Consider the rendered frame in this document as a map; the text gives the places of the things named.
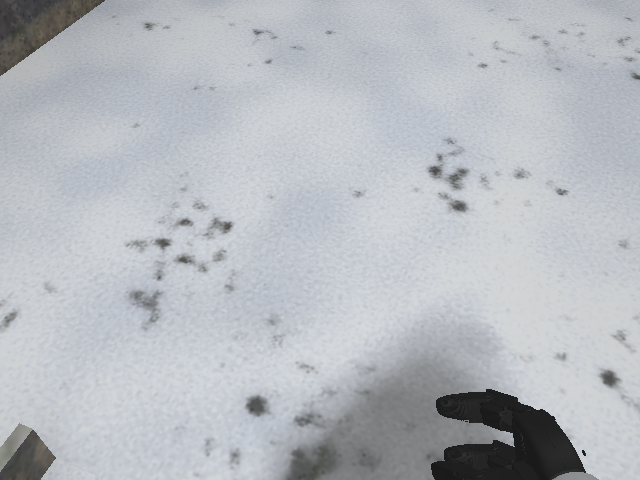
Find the right robot hand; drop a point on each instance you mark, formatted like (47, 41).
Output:
(542, 450)

